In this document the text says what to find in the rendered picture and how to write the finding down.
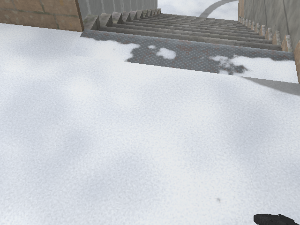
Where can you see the stairs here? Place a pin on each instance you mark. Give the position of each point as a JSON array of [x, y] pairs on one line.
[[192, 28]]

